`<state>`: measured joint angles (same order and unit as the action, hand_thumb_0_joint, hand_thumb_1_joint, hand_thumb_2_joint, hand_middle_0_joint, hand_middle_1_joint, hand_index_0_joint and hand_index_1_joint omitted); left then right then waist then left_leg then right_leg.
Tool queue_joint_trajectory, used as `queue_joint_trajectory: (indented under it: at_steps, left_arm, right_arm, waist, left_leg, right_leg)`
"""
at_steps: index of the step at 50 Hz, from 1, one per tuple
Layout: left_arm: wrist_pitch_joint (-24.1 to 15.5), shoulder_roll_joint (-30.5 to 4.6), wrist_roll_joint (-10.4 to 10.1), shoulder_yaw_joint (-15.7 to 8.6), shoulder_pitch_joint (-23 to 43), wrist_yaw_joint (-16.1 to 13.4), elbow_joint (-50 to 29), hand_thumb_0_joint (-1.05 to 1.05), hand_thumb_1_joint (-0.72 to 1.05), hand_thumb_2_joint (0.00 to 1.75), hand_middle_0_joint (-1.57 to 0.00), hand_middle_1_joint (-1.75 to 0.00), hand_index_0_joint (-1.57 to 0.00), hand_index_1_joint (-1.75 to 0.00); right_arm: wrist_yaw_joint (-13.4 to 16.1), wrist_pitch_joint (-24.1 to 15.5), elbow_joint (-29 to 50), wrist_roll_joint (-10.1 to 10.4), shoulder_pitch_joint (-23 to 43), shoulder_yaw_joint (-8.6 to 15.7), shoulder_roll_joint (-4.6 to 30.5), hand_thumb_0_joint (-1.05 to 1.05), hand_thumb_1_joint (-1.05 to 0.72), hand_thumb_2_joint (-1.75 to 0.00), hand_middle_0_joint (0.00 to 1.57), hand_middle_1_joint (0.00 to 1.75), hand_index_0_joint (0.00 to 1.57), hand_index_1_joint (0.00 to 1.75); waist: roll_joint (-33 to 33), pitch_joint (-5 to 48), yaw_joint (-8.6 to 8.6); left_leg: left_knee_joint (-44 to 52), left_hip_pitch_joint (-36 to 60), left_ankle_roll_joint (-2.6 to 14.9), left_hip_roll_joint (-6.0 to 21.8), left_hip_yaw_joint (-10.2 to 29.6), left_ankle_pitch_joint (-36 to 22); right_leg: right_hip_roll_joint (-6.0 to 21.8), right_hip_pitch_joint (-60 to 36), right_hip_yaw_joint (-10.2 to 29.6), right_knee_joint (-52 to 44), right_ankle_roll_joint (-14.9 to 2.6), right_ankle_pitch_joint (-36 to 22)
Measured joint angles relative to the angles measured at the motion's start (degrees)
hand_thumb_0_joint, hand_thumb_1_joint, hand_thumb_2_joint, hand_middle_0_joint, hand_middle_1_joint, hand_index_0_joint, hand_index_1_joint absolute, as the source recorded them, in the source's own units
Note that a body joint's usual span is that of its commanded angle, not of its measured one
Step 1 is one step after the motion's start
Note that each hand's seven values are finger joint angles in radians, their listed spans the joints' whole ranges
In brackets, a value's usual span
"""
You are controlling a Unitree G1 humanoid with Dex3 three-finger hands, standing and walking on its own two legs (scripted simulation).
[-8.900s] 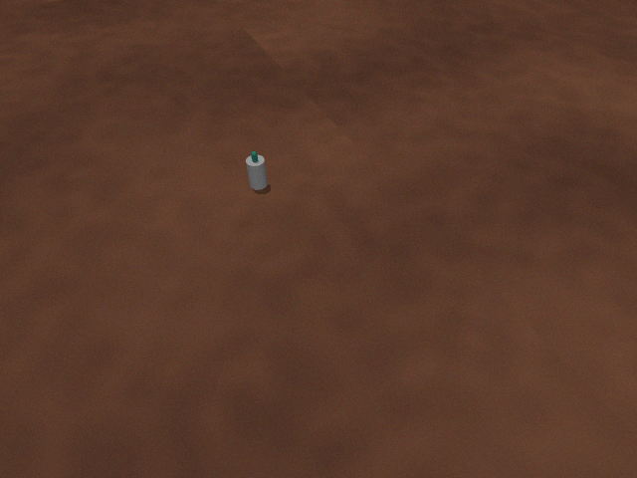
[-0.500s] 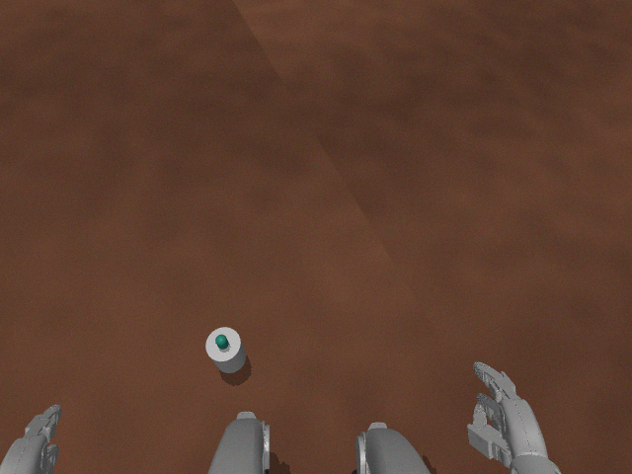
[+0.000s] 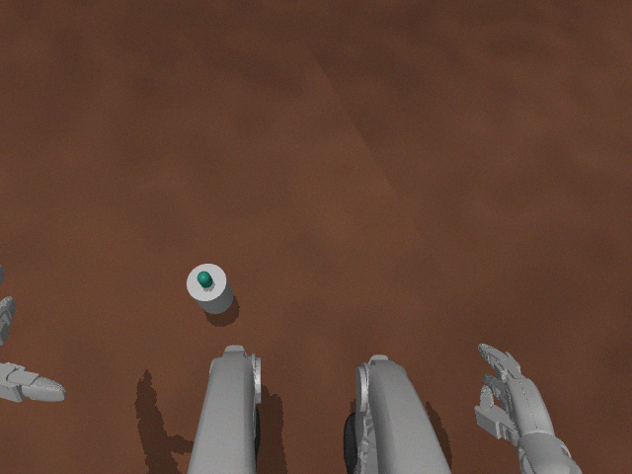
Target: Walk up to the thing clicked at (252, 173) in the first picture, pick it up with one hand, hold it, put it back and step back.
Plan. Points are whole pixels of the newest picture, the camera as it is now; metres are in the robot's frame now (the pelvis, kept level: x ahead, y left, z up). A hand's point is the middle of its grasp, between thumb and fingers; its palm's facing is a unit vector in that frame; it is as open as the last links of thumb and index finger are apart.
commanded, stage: go down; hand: left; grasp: from the side
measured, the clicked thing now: (210, 287) +0.44 +0.23 -0.47
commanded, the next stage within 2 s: approach in 1.48 s
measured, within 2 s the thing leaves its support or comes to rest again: neither
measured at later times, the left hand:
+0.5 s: hand (35, 309) +0.32 +0.39 -0.13, palm faces +0.24 -0.96 -0.16, open 17.1 cm
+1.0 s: hand (39, 298) +0.34 +0.41 -0.15, palm faces +0.23 -0.96 -0.13, open 17.3 cm
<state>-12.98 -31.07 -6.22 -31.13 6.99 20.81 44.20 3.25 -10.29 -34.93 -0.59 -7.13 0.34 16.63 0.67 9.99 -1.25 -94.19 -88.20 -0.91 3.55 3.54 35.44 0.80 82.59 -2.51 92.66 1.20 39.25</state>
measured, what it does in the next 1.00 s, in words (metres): lowers itself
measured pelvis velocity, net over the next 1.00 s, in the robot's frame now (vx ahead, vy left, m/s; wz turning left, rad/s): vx -0.04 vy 0.00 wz -0.08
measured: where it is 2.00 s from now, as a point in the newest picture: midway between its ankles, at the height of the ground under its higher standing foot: outside the picture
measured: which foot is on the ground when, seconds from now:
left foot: down 0.00-1.00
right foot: down 0.00-1.00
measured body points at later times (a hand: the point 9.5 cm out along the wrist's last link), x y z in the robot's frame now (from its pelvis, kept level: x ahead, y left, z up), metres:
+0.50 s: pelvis -0.03 +0.00 -0.10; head +0.17 +0.04 +0.30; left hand +0.30 +0.44 -0.11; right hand +0.14 -0.28 -0.21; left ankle +0.06 +0.13 -0.53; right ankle +0.03 -0.14 -0.53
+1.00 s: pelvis -0.04 +0.00 -0.16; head +0.16 +0.05 +0.24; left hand +0.32 +0.46 -0.14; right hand +0.11 -0.28 -0.26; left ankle +0.06 +0.13 -0.53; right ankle +0.03 -0.14 -0.53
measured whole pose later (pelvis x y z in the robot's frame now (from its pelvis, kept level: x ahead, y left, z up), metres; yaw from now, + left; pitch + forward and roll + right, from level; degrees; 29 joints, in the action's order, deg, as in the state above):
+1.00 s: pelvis -0.04 +0.00 -0.16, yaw -5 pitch +32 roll -7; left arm -21.2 -48.8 -10.0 -47.7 29.3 37.0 59.6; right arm 2.3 -8.7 -39.1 -2.5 -5.1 -4.6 19.5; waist 1.8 6.2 -2.6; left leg -123.9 -119.5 -1.5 3.7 8.3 37.0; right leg -0.9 112.5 -4.4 121.7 1.1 41.4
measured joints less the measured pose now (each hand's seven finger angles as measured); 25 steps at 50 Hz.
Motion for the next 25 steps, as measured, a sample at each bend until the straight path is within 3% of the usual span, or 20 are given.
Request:
queue_joint_trajectory:
  at_steps: [12, 25]
  left_arm:
    - [-7.9, -5.3, -1.9, -8.0, 8.8, 6.9, 7.8, -0.01, -0.48, 0.12, -0.05, -0.11, -0.05, -0.12]
    - [-8.6, -11.3, -2.8, -12.5, 16.3, 12.2, 12.8, -0.01, -0.46, 0.11, -0.05, -0.09, -0.05, -0.10]
  right_arm:
    - [-0.8, 1.5, -3.0, -1.1, 0.8, -1.1, 0.7, 0.01, -0.91, -0.90, 0.20, 0.30, 0.20, 0.30]
    - [-0.7, 2.0, -3.8, -1.6, 2.4, -2.9, 1.7, 0.01, -0.91, -0.90, 0.20, 0.30, 0.20, 0.30]
  waist:
    - [0.3, -0.8, 0.42]
    - [0.4, -1.6, -0.40]
  left_leg:
    - [-11.1, -13.3, -0.31, 0.3, 1.4, 1.3]
    - [-19.9, -22.0, -0.56, 0.4, 3.3, 1.8]
  right_leg:
    - [-0.6, 13.0, -0.5, 11.2, -0.25, 1.7]
    - [-1.3, 21.1, -1.4, 19.5, -0.33, 2.2]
